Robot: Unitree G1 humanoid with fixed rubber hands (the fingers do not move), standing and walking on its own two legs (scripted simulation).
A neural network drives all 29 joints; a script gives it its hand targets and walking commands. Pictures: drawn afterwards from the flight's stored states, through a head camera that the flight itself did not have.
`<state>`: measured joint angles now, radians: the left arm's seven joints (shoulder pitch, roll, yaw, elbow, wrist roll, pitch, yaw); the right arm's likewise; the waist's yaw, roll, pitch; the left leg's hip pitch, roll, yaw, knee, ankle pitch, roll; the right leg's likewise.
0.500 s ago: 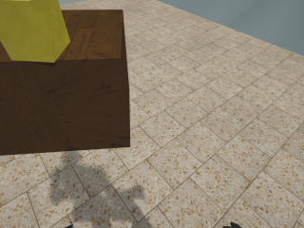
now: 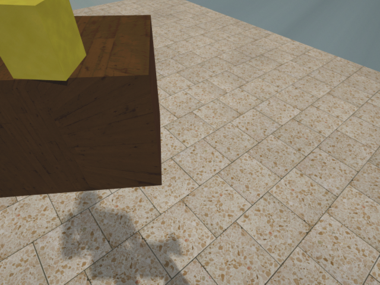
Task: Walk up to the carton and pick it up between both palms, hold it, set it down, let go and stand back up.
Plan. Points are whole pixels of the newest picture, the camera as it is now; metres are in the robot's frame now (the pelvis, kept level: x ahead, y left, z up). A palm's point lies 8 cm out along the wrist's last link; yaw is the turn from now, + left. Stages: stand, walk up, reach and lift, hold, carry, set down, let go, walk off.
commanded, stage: stand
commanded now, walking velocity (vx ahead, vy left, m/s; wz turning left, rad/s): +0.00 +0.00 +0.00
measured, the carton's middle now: (38, 34) +0.93 +0.55 +0.13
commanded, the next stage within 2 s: walk up in 0.80 s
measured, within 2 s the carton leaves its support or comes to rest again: neither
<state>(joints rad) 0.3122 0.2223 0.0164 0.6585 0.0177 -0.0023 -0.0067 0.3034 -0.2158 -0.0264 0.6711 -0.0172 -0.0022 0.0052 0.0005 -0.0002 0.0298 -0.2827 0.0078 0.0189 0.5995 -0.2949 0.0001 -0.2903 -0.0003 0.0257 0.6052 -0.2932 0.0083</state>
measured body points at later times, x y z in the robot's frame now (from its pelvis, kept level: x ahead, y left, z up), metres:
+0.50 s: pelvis +0.00 +0.00 +0.00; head +0.01 +0.00 +0.45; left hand +0.11 +0.25 -0.11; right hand +0.10 -0.25 -0.11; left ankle +0.02 +0.12 -0.73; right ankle +0.02 -0.12 -0.73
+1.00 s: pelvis +0.01 +0.00 +0.00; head +0.01 +0.00 +0.45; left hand +0.10 +0.25 -0.11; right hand +0.09 -0.25 -0.12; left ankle +0.02 +0.12 -0.73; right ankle +0.02 -0.13 -0.73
